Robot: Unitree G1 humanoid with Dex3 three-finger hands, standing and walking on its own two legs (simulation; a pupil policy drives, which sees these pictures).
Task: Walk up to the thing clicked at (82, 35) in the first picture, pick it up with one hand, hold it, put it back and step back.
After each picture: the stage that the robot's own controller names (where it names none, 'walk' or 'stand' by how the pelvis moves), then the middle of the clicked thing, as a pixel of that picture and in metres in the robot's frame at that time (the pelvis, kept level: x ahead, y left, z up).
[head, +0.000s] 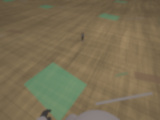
stand; (82, 37) +2.11 +0.29 -0.65
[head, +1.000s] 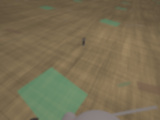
walk; (83, 41) +1.97 +0.22 -0.63
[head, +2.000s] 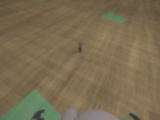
walk; (80, 48) +1.38 +0.22 -0.64
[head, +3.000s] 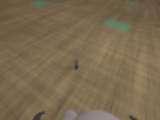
walk; (76, 65) +0.94 +0.22 -0.64
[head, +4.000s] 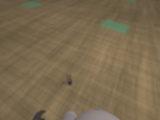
walk; (69, 80) +0.60 +0.27 -0.64
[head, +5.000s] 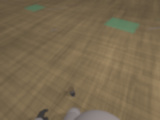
stand; (72, 92) +0.41 +0.25 -0.63
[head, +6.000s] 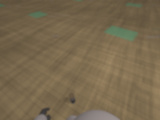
stand; (72, 98) +0.38 +0.22 -0.65
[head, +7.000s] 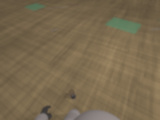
stand; (72, 94) +0.36 +0.24 -0.65
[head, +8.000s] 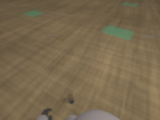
stand; (71, 99) +0.36 +0.23 -0.66
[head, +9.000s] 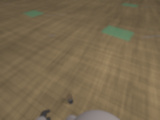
stand; (70, 99) +0.36 +0.24 -0.66
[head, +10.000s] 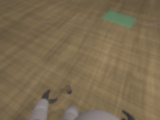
go down; (68, 90) +0.38 +0.23 -0.63
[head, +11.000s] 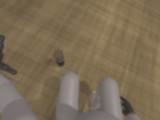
go down; (60, 60) +0.43 +0.27 -0.24
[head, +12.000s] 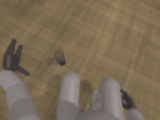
close in; (61, 59) +0.43 +0.27 -0.24
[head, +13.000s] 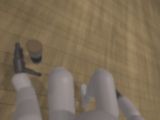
close in; (36, 54) +0.41 +0.31 -0.15
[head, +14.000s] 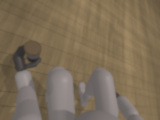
close; (33, 54) +0.40 +0.31 -0.15
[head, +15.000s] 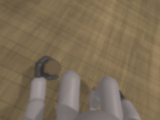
lift; (53, 69) +0.30 +0.27 -0.06
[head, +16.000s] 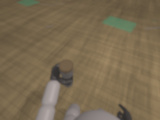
lift; (67, 75) +0.30 +0.16 +0.07
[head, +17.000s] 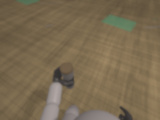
hold; (68, 77) +0.31 +0.16 +0.02
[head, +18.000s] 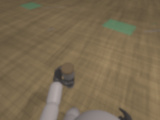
hold; (69, 77) +0.30 +0.16 +0.03
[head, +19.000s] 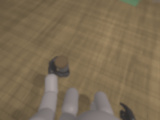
crouch; (63, 68) +0.37 +0.19 -0.03
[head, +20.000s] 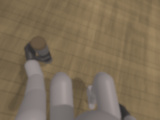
lower; (44, 52) +0.44 +0.28 -0.10
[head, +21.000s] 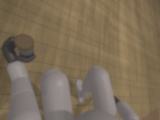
lower; (26, 51) +0.42 +0.30 -0.16
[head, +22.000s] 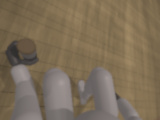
lower; (29, 54) +0.40 +0.30 -0.16
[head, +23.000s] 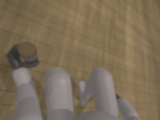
lower; (30, 57) +0.38 +0.30 -0.16
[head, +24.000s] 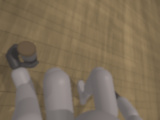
lower; (29, 57) +0.39 +0.30 -0.16
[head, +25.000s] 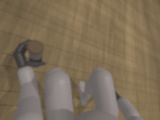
open; (35, 56) +0.40 +0.28 -0.16
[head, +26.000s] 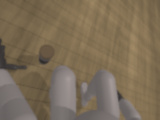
stand; (45, 56) +0.37 +0.27 -0.17
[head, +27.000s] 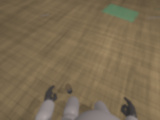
stand; (69, 89) +0.36 +0.21 -0.52
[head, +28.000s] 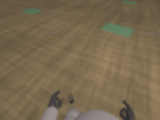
stand; (71, 99) +0.36 +0.21 -0.60
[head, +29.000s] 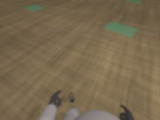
stand; (71, 97) +0.35 +0.20 -0.61
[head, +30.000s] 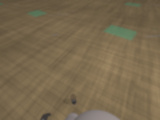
stand; (73, 99) +0.36 +0.20 -0.65
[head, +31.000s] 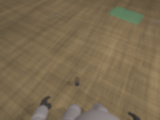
walk; (77, 82) +0.47 +0.15 -0.63
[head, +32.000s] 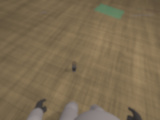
walk; (74, 67) +0.73 +0.21 -0.64
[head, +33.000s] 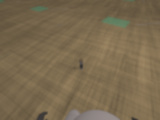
stand; (81, 64) +0.98 +0.22 -0.64
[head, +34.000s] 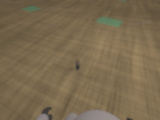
stand; (77, 65) +0.96 +0.24 -0.66
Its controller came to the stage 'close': yes
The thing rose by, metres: 0.67
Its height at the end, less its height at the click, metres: +0.00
